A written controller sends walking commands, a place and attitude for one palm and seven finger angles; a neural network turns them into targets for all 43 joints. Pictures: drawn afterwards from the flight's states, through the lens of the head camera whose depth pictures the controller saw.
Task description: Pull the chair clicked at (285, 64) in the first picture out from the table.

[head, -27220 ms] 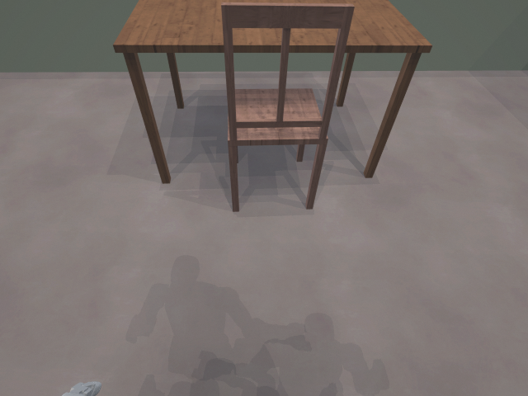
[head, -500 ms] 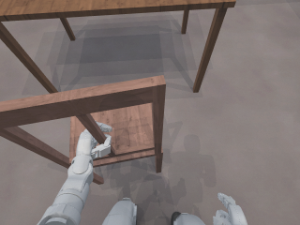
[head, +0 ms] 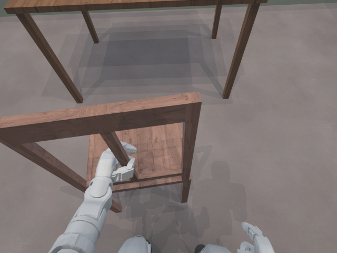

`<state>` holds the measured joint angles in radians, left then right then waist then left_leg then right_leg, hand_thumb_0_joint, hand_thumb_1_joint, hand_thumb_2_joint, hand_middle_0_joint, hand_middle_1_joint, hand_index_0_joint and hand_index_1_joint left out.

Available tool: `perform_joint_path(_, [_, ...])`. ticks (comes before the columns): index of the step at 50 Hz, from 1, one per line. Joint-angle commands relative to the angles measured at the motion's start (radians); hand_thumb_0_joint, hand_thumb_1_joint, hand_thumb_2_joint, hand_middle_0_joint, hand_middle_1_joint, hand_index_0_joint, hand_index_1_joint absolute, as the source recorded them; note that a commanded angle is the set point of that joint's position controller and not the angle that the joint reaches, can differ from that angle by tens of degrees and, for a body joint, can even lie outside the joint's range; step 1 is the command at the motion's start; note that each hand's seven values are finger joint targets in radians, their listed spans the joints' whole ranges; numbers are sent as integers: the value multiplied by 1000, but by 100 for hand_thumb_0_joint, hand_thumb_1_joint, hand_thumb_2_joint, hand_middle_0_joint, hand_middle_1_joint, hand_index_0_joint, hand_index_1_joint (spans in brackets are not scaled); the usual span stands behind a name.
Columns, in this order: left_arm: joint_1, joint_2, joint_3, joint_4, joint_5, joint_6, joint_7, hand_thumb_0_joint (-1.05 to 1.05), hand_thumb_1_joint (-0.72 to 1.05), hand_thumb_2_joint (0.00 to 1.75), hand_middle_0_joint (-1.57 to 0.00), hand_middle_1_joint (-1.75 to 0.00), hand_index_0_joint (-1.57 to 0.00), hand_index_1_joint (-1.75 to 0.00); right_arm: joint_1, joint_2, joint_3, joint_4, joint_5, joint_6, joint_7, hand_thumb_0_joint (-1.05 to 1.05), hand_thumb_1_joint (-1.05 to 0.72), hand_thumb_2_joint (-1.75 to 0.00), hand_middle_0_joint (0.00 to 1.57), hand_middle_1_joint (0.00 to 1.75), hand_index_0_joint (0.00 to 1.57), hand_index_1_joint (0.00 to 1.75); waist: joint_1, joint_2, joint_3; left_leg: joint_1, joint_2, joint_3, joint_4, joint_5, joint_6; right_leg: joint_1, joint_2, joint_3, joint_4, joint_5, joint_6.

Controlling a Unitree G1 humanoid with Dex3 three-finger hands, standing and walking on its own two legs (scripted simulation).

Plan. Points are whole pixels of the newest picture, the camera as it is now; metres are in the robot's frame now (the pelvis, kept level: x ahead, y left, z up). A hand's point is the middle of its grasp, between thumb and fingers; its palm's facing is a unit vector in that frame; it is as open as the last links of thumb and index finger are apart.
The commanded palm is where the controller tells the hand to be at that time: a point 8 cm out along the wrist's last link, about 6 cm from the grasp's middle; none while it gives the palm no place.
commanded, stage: stop walking, hand still on the chair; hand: left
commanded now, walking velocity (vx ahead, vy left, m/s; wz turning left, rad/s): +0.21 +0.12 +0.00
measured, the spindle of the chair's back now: (123, 158) +0.34 +0.15 -0.06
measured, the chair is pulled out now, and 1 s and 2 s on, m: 0.55 0.60 0.60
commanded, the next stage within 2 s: open the thumb and straighten the fingers in 1.00 s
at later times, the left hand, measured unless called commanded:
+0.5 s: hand (130, 186) +0.27 +0.12 -0.06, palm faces -0.05 -0.99 -0.16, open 5.4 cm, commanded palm +0.25 +0.17 -0.05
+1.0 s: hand (130, 185) +0.27 +0.12 -0.06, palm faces -0.03 -0.99 -0.17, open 5.5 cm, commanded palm +0.25 +0.17 -0.05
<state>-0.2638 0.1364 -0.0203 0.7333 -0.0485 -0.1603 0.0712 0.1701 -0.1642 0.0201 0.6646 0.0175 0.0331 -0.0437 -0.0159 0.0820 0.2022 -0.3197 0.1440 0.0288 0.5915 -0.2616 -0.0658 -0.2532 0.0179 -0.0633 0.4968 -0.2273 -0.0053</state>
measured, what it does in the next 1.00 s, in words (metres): stands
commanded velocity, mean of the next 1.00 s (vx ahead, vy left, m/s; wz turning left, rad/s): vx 0.04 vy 0.01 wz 0.00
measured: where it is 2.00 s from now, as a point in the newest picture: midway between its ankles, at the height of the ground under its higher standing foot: outside the picture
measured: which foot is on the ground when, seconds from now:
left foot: down 0.00-1.00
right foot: down 0.00-1.00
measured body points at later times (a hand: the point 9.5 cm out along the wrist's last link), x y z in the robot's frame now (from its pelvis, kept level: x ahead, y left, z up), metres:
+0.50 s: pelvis -0.01 +0.01 +0.01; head +0.00 +0.01 +0.46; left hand +0.27 +0.17 -0.05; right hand +0.09 -0.24 -0.11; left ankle -0.01 +0.14 -0.73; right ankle +0.02 -0.12 -0.73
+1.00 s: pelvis +0.00 +0.00 +0.01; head +0.01 +0.00 +0.46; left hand +0.27 +0.17 -0.05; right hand +0.11 -0.25 -0.11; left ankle -0.01 +0.14 -0.73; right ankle +0.02 -0.12 -0.73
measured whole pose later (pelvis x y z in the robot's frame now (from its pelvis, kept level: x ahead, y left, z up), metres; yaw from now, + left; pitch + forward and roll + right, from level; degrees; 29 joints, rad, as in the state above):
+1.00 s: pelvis +0.00 +0.00 +0.01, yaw -1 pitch -2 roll +0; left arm -0.14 0.11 -0.07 0.81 -0.03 -0.15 0.09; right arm 0.21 -0.22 0.01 0.71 0.03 0.05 -0.10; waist -0.02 0.01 0.06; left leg -0.16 0.04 0.03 0.46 -0.26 -0.02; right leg -0.22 -0.03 -0.03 0.47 -0.22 0.01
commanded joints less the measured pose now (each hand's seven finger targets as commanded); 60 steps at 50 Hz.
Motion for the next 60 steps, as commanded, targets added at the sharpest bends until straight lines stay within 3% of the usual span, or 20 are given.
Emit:
perform_joint_path(1, [-218,179,59,-173,17,-20,24,0,90,90,-50,-145,-50,-145,12,-172,-74,-120,30,-28,-49,0,-90,-90,20,30,20,30,-4,-346,-459,33,-81,-29,123,-180,39,173,-291,259,-139,224,-91])
perform_joint_path(2, [-209,157,48,-158,19,-15,23,0,90,90,-50,-145,-50,-145,-6,-167,-62,-112,22,-32,-52,0,-90,-90,20,30,20,30,2,-291,-444,24,-93,-58,149,-200,49,141,-303,250,-149,125,-101])
perform_joint_path(4, [-189,167,56,-142,25,-4,32,0,90,90,-50,-145,-50,-145,-9,-165,-46,-74,13,-41,-55,0,-90,-90,20,30,20,30,-7,-169,-420,59,-96,-66,36,-134,63,129,-289,227,-126,95,-93])
perform_joint_path(7, [-197,121,28,-117,24,-9,27,0,90,90,-50,-145,-50,-145,-2,-166,-52,-67,6,-50,-65,0,-90,-90,20,30,20,30,-1,-179,-385,160,-71,-62,-151,58,86,107,-207,182,-106,-9,-26])
perform_joint_path(8, [-194,106,9,-97,22,-13,21,0,90,90,-50,-145,-50,-145,0,-164,-50,-66,8,-45,-65,0,-90,-90,20,30,20,30,-2,-150,-377,155,-60,-76,-153,39,93,92,-192,160,-119,-105,-11])
perform_joint_path(9, [-189,106,2,-74,26,-13,17,0,90,90,-50,-145,-50,-145,-3,-167,-51,-56,8,-40,-66,0,-90,-90,20,30,20,30,-7,-73,-341,153,-51,-89,-172,15,103,54,-175,149,-134,-178,-7])
perform_joint_path(10, [-191,100,2,-55,33,-17,18,0,90,90,-50,-145,-50,-145,-1,-164,-48,-56,3,-37,-64,0,-90,-90,20,30,20,30,-1,-52,-316,137,-47,-99,-181,-3,109,41,-159,144,-139,-210,-6])
perform_joint_path(13, [-198,79,-11,-30,32,-32,14,0,90,90,-50,-145,-50,-145,0,-154,-45,-65,7,-34,-62,0,-90,-90,20,30,20,30,2,-119,-305,128,-59,-84,-173,-5,102,49,-164,159,-174,-203,-17])
perform_joint_path(20, [-150,76,-18,-30,34,-35,19,0,90,90,-50,-145,-50,-145,9,-170,-50,-65,8,-46,-66,0,-90,-90,20,30,20,30,8,-20,-328,169,-11,-112,-214,187,101,79,-119,102,-90,43,-17])
perform_joint_path(26, [-135,79,-24,-44,36,-38,21,0,90,90,-50,-145,-50,-145,14,-174,-52,-61,3,-50,-64,0,-90,-90,20,30,20,30,7,-64,-356,195,-12,-98,-196,243,90,103,-130,113,-84,166,-21])
perform_joint_path(31, [-120,64,-39,-39,36,-36,19,0,90,90,-50,-145,-50,-145,14,-170,-48,-60,2,-46,-65,0,-90,-90,20,30,20,30,5,-78,-344,194,-12,-94,-204,226,88,85,-126,115,-86,156,-20])
perform_joint_path(42, [-97,72,-34,-81,32,-32,19,0,90,90,-50,-145,-50,-145,-1,-163,-48,-69,4,-34,-69,0,-90,-90,20,30,20,30,1,-106,-378,221,-16,-81,-178,272,81,122,-149,125,-81,283,-27])
perform_joint_path(53, [-107,80,-28,-98,27,-22,22,0,90,90,-50,-145,-50,-145,-11,-162,-49,-84,11,-18,-71,0,-90,-90,20,30,20,30,2,-89,-355,206,-18,-80,-189,210,80,109,-148,132,-105,204,-28])
perform_joint_path(54, [-103,100,-21,-106,25,-21,23,0,90,90,-50,-145,-50,-145,-6,-167,-52,-78,13,-19,-74,0,-90,-90,20,30,20,30,-1,-64,-347,207,-17,-78,-193,214,81,108,-147,123,-109,210,-25])
perform_joint_path(55, [-124,170,45,-214,28,-30,34,0,90,90,-50,-145,-50,-145,-12,-171,-55,-94,10,-22,-73,0,-90,-90,20,30,20,30,8,-69,-361,205,-15,-84,-194,223,82,127,-146,127,-103,210,-24])
perform_joint_path(56, [11,36,-42,-105,-29,-1,6,0,78,84,-50,-145,-50,-145,6,-216,-59,-88,48,-36,-39,0,-90,-90,20,30,20,30,-77,-206,-321,64,-83,-27,-165,116,85,53,-103,18,-62,151,-8])
perform_joint_path(57, [-21,99,11,-197,-32,-22,-6,0,66,78,-50,-145,-50,-145,-8,-225,-60,-101,49,-51,-23,0,-90,-90,20,30,20,30,-47,-215,-328,12,-90,-16,-142,77,87,37,-102,29,-35,137,-10])
perform_joint_path(58, [-22,131,30,-264,-31,-38,-10,0,54,73,-50,-145,-50,-145,-13,-222,-66,-114,45,-66,-14,0,-90,-90,20,30,20,30,-50,-162,-370,4,-101,-9,-121,45,91,27,-102,37,-21,107,-6])
perform_joint_path(59, [16,128,13,-285,-27,-35,-15,0,42,67,-50,-145,-50,-145,-9,-218,-64,-121,44,-77,-7,0,-90,-90,20,30,20,30,-44,-107,-364,-11,-105,-9,-113,22,88,18,-103,31,-11,84,-10])
perform_joint_path(60, [-22,129,10,-335,-22,-35,-17,0,30,61,-50,-145,-50,-145,-9,-217,-62,-131,42,-88,-2,0,-90,-90,20,30,20,30,-53,-88,-393,-15,-112,-5,-95,10,90,-7,-96,34,-1,64,-7])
